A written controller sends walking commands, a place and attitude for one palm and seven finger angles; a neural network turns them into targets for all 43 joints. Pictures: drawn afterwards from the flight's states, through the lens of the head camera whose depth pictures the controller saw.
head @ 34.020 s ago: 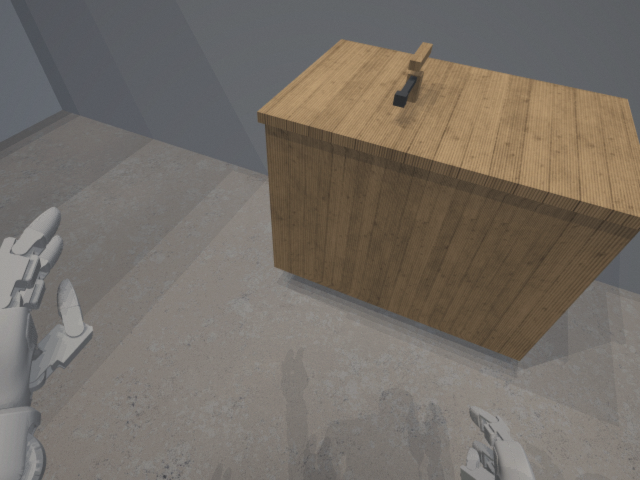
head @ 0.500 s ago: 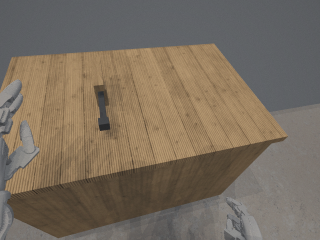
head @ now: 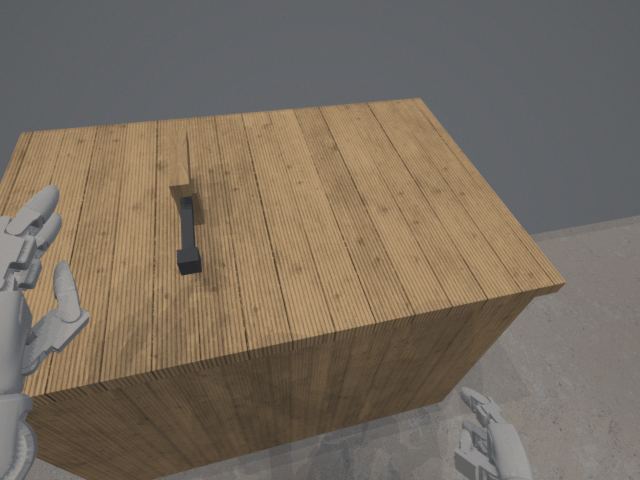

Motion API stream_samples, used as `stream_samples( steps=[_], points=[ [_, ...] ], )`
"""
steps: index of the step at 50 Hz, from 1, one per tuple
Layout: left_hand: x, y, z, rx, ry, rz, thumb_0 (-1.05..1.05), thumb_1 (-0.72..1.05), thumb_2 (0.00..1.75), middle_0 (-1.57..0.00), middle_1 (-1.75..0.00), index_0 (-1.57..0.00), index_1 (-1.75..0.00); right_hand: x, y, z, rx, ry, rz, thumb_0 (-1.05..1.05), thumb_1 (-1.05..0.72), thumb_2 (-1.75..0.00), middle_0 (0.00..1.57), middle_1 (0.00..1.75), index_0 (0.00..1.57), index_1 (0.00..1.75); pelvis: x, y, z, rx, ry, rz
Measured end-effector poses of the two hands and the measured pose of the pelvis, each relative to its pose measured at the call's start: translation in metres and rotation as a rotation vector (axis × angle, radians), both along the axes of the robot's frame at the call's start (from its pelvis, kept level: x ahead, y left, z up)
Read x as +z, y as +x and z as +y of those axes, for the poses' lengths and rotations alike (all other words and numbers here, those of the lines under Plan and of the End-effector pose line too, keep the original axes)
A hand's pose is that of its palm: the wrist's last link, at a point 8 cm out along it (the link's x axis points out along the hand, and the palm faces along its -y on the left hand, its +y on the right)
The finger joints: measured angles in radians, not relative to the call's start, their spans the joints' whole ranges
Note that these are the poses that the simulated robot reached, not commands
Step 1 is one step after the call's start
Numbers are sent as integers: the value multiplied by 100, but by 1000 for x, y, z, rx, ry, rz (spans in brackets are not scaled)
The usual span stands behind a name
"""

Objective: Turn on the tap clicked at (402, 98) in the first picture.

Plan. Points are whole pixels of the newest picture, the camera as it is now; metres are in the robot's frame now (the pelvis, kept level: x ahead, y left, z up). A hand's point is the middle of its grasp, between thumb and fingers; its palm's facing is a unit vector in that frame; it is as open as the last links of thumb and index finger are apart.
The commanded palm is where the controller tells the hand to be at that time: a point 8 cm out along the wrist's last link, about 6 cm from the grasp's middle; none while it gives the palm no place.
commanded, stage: come to a stop and stand still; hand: left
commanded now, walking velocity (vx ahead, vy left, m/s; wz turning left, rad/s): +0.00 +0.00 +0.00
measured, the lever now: (189, 261) +0.37 +0.23 +0.03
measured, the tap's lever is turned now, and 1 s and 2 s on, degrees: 0 0 0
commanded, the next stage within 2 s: look again from close up in 1.50 s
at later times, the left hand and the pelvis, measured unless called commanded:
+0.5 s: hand (112, 298) +0.24 +0.23 +0.16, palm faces +0.35 -0.84 -0.41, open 7.4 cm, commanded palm +0.18 +0.26 +0.17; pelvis +0.02 -0.02 +0.00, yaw +0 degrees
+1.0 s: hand (75, 314) +0.22 +0.26 +0.14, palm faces +0.34 -0.83 -0.44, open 7.4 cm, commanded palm +0.16 +0.28 +0.17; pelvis -0.01 +0.00 -0.01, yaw -1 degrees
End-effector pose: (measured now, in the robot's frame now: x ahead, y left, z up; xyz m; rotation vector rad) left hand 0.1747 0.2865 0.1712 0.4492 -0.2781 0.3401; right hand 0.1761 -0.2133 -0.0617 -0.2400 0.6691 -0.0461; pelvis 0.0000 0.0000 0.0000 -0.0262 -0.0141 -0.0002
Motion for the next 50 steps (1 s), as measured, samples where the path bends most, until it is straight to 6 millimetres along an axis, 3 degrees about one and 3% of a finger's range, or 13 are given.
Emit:
stream_samples(
  steps=[7,14,21,28,31,33,35,40,42,46,50],
  points=[
    [-9,15,-12,-6,-26,45,1,89,90,-21,-30,-21,-30,-2,7,-15,-18,-7,12,1,-90,-89,20,30,20,30,0,9,-10,-5,1,13],
    [-2,26,-23,-39,-2,45,1,89,90,-22,-30,-21,-30,-5,14,-28,-41,-13,25,1,-90,-89,20,30,20,30,-1,17,-15,-3,1,23],
    [4,26,-20,-33,31,55,1,89,90,-22,-30,-21,-30,-6,19,-32,-65,-9,24,1,-90,-89,20,30,20,30,-2,23,-15,-4,10,23],
    [-4,20,-15,9,-13,70,1,89,90,-22,-30,-21,-30,-5,21,-26,-51,-6,20,1,-90,-89,20,30,20,30,-1,22,-15,3,9,19],
    [20,33,9,39,145,-21,1,88,90,-22,-30,-22,-30,-10,18,-21,25,-27,44,1,-90,-89,20,29,20,30,-4,11,-19,18,3,25],
    [36,41,25,83,168,-103,1,88,90,-22,-30,-22,-30,-16,15,-18,55,-17,69,1,-90,-89,20,29,20,30,-6,1,-20,11,4,21],
    [42,44,26,88,143,-138,1,89,90,-22,-30,-21,-30,-19,11,-17,40,19,63,1,-90,-89,20,30,20,30,-8,-3,-16,-13,7,19],
    [13,30,-23,-107,71,-9,1,90,90,-20,-30,-20,-30,-19,-8,-15,-48,86,15,1,-90,-89,20,30,20,30,-10,-3,-1,-48,13,7],
    [-1,21,-32,-166,51,62,1,90,90,-21,-30,-20,-30,-19,-17,-13,-78,80,24,1,-90,-89,20,30,20,30,-10,-2,1,-47,9,3],
    [-18,12,-13,-135,47,123,1,88,90,-22,-30,-22,-30,-17,-32,-10,-91,32,72,1,-90,-89,20,30,20,30,-8,-3,0,-33,2,5],
    [-12,11,18,-15,49,66,1,88,90,-23,-30,-22,-30,-18,-37,-7,-57,-8,104,1,-90,-89,20,30,20,30,-7,-6,3,-19,-5,4]
  ],
)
